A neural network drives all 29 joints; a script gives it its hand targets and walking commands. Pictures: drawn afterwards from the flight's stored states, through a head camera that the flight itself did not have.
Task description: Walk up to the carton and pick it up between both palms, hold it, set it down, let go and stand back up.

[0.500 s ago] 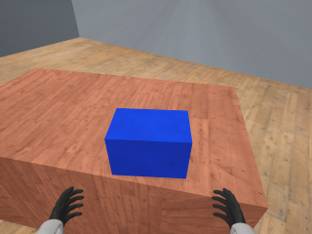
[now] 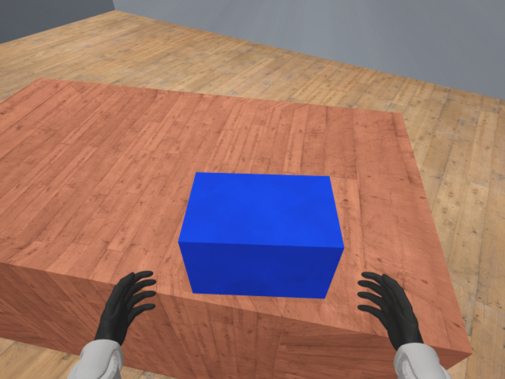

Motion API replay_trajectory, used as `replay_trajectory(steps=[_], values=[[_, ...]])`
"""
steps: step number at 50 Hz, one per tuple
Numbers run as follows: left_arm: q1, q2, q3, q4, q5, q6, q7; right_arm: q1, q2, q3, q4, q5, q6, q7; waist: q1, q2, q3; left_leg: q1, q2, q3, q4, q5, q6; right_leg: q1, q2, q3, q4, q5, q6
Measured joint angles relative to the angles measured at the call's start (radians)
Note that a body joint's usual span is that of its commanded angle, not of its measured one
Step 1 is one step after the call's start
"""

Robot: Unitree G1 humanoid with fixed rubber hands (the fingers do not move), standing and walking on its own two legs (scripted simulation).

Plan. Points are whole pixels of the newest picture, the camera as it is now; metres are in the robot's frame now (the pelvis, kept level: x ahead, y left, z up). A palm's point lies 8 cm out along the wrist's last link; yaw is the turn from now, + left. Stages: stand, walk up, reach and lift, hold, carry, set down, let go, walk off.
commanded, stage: reach and lift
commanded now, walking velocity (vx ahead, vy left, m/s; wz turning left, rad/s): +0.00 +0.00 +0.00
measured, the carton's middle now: (260, 235) +0.39 +0.03 +0.00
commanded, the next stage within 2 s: none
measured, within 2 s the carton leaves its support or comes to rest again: neither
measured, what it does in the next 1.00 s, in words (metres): stands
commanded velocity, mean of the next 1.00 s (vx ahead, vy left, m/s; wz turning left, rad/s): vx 0.00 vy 0.00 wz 0.00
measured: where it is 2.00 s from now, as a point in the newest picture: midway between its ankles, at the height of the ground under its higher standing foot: outside the picture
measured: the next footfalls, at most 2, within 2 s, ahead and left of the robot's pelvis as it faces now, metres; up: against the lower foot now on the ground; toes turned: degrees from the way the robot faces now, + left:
none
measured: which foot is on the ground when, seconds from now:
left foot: down 0.00-1.00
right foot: down 0.00-1.00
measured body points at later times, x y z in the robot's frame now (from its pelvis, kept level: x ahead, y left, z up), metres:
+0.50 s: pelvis +0.04 +0.01 +0.01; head +0.05 +0.05 +0.46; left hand +0.27 +0.26 +0.06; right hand +0.28 -0.20 +0.07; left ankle -0.03 +0.12 -0.74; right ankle +0.00 -0.11 -0.74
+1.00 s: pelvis +0.02 +0.00 +0.01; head +0.03 +0.02 +0.46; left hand +0.33 +0.27 +0.11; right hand +0.35 -0.21 +0.11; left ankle -0.03 +0.12 -0.74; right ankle +0.00 -0.11 -0.74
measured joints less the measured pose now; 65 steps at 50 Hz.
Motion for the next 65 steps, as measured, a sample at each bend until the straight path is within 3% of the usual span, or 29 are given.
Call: replay_trajectory(steps=[13, 24, 35, 46, 65], values=[[0.146, -0.046, 0.057, -0.310, 0.057, 0.112, 0.046, 0.078, -0.138, -0.020, -0.082, 0.122, -0.034, 0.040, 0.014, -0.019, -0.019, 0.076, 0.006, 0.038, -0.113, 0.003, 0.009, 0.093, 0.013, 0.038, -0.179, 0.052, 0.017], [0.082, -0.036, 0.082, -0.467, 0.042, 0.266, 0.064, 0.040, -0.204, -0.024, -0.232, 0.195, 0.060, 0.047, 0.015, -0.027, 0.004, 0.102, 0.016, 0.050, -0.179, 0.031, 0.000, 0.134, 0.025, 0.051, -0.287, 0.107, 0.013], [-0.079, 0.002, 0.128, -0.404, 0.003, 0.342, 0.030, -0.111, -0.226, -0.018, -0.238, 0.217, 0.146, 0.011, 0.007, -0.014, 0.006, 0.110, 0.013, 0.034, -0.235, 0.073, -0.006, 0.133, 0.023, 0.036, -0.311, 0.126, 0.007], [-0.242, 0.054, 0.144, -0.300, -0.058, 0.412, 0.015, -0.283, -0.228, -0.022, -0.165, 0.221, 0.246, -0.029, 0.009, -0.008, -0.017, 0.082, 0.015, 0.022, -0.224, 0.083, -0.010, 0.101, 0.025, 0.025, -0.284, 0.123, 0.000], [-0.628, 0.077, 0.139, -0.029, -0.087, 0.559, 0.033, -0.690, -0.231, -0.077, 0.163, 0.180, 0.374, 0.003, -0.006, 0.009, -0.011, -0.011, 0.004, 0.023, -0.175, 0.094, 0.001, 0.019, 0.013, 0.026, -0.257, 0.146, 0.011]])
